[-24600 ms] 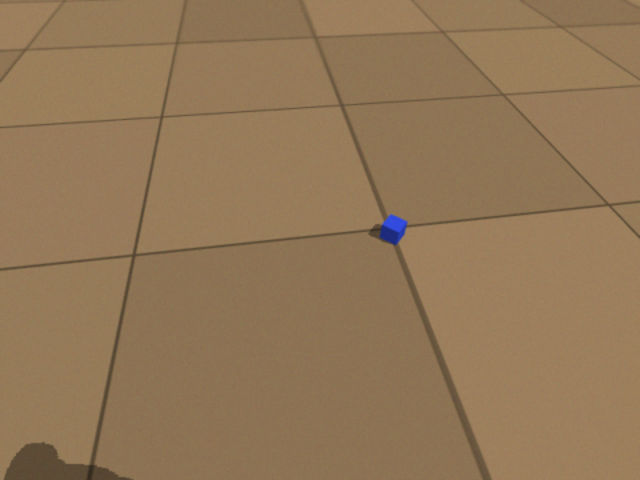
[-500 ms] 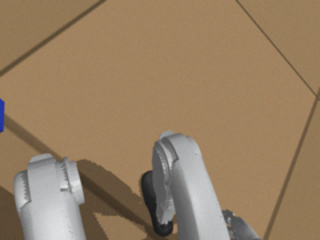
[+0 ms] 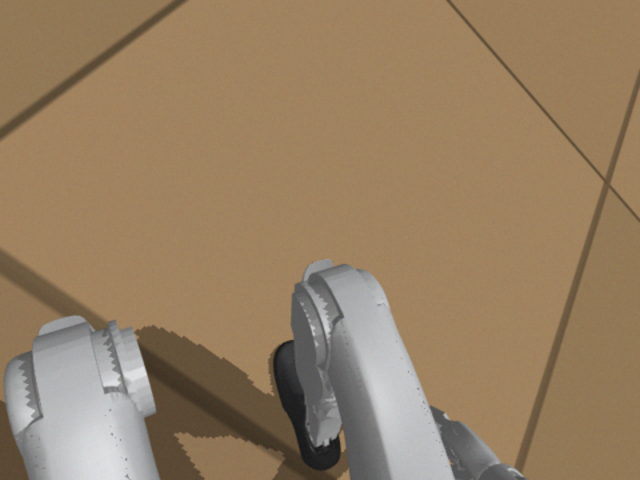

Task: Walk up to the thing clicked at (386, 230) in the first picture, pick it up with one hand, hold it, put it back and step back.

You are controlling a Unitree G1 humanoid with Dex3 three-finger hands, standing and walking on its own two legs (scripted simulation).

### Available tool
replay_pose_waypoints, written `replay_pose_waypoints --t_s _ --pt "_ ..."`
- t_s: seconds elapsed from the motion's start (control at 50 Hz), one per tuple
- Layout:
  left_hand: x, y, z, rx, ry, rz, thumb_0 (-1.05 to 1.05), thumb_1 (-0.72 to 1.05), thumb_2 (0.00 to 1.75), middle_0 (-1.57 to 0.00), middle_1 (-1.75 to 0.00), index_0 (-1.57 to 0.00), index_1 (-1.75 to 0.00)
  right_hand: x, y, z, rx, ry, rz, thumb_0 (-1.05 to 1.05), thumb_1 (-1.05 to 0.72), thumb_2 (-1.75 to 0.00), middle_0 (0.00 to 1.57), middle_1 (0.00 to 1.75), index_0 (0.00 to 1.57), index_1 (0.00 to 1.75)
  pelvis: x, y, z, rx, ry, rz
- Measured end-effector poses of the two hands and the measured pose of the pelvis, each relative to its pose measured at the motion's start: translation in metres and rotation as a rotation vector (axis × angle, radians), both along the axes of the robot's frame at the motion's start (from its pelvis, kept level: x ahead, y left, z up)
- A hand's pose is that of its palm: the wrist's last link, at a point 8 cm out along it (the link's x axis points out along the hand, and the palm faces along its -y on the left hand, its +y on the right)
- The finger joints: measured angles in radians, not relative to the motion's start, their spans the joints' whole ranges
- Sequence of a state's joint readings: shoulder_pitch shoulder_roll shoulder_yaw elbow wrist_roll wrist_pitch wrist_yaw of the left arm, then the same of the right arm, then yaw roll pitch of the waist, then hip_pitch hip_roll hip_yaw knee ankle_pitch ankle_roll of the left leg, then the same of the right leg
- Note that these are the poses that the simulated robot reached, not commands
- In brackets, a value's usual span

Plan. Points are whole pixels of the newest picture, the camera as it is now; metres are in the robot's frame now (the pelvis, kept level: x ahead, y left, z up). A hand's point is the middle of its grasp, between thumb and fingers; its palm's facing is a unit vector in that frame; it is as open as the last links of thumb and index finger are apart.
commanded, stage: open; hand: left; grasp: from above
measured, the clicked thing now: out of the picture +0.43 +0.34 -0.25
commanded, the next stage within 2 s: withdraw in 0.92 s
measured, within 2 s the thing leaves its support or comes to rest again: rests again in 1.40 s
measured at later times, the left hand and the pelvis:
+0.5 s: hand out of the picture +0.42 +0.34 -0.23, palm faces -0.48 -0.08 -0.88, open 12.9 cm; pelvis +0.00 +0.00 +0.00, yaw -1 degrees
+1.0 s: hand out of the picture +0.42 +0.34 -0.23, palm faces -0.50 -0.10 -0.86, open 13.7 cm; pelvis +0.00 +0.00 +0.00, yaw -1 degrees
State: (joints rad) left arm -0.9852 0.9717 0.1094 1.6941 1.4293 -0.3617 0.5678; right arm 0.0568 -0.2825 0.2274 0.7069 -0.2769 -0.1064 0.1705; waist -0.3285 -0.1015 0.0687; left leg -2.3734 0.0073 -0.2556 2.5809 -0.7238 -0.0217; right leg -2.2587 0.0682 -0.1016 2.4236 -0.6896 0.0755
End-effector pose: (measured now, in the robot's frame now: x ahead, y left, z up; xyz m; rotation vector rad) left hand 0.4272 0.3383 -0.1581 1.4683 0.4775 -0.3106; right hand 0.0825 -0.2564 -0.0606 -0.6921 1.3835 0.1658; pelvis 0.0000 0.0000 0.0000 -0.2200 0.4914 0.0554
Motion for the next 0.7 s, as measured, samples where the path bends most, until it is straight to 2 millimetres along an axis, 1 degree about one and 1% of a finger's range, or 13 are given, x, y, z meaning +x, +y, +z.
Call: replay_pose_waypoints --t_s 0.14,0.22,0.34,0.5,0.7 --pt "-0.001 0.000 0.000 -0.004 0.000 0.002 -0.03 -0.15 0.68 -0.54 -0.75 -0.59 -0.70 -0.005 -0.004 0.004 -0.017 0.005 0.010 0.00 -0.92 -0.90 0.20 0.30 0.21 0.30 -0.002 -0.001 -0.001 -0.001 -0.010 -0.002" --pt "-0.003 0.000 -0.003 0.005 0.014 -0.013 -0.02 -0.15 0.74 -0.48 -0.79 -0.52 -0.75 -0.008 -0.005 0.006 -0.024 0.012 0.014 0.00 -0.92 -0.90 0.20 0.30 0.21 0.30 -0.003 -0.001 -0.001 -0.003 -0.012 -0.004" --pt "-0.003 0.000 -0.008 0.003 0.006 -0.019 -0.01 -0.22 0.83 -0.38 -0.83 -0.40 -0.82 -0.008 -0.004 0.008 -0.029 0.020 0.020 0.00 -0.91 -0.90 0.20 0.30 0.21 0.30 -0.002 0.000 -0.001 -0.005 -0.014 -0.004" --pt "0.000 0.001 -0.013 -0.003 -0.007 -0.019 0.00 -0.35 0.93 -0.26 -0.89 -0.25 -0.90 -0.001 0.000 0.009 -0.021 0.019 0.034 0.00 -0.91 -0.90 0.20 0.30 0.21 0.30 0.000 0.002 0.000 -0.015 -0.008 -0.003" --pt "0.002 0.007 -0.012 0.003 -0.006 0.013 0.00 -0.45 1.03 -0.15 -0.98 -0.14 -0.99 0.008 0.003 0.008 0.001 0.001 0.044 0.00 -0.91 -0.90 0.20 0.30 0.21 0.30 0.001 0.003 0.000 -0.021 -0.004 -0.002"
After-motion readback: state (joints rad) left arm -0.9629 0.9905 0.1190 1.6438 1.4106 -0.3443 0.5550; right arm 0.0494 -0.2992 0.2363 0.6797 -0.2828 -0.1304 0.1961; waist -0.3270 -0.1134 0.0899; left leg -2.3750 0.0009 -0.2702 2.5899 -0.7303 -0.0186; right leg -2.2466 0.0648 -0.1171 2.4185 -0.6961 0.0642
